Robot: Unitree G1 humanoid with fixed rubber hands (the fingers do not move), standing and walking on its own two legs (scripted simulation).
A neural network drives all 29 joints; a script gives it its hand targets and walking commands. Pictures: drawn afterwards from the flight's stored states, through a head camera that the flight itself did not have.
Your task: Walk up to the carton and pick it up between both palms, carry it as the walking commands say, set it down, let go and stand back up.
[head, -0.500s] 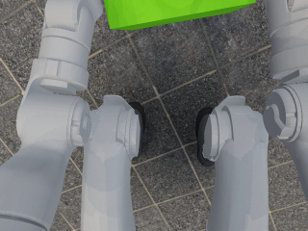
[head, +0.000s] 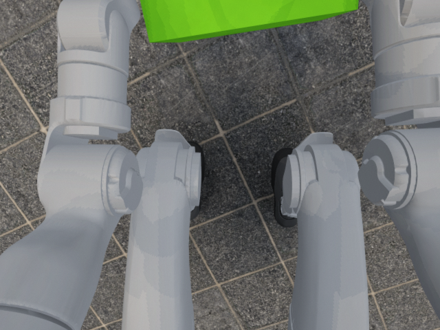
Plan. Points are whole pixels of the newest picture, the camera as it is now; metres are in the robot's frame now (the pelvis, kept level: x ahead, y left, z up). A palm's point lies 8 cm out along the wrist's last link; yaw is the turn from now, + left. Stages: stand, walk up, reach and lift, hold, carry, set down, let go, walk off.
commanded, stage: reach and lift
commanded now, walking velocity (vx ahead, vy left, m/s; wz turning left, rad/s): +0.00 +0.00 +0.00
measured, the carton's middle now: out of the picture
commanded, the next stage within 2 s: none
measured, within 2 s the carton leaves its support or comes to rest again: neither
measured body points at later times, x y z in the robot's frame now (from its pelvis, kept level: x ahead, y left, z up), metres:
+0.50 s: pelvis -0.02 +0.01 +0.04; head +0.32 +0.01 +0.32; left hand +0.54 +0.18 -0.07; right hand +0.56 -0.14 -0.05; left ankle +0.13 +0.13 -0.39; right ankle +0.12 -0.12 -0.39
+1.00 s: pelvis -0.03 +0.01 +0.09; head +0.29 +0.01 +0.39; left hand +0.51 +0.18 +0.00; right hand +0.53 -0.15 +0.01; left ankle +0.13 +0.13 -0.39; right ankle +0.12 -0.12 -0.39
